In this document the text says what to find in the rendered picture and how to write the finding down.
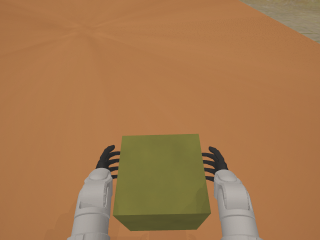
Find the carton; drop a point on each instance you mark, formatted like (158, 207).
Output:
(161, 183)

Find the robot left forearm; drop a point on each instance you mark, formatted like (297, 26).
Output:
(93, 207)

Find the left robot hand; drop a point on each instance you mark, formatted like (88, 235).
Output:
(104, 161)

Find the robot right forearm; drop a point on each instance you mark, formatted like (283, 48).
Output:
(235, 208)

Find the right robot hand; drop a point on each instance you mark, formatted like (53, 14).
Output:
(218, 163)

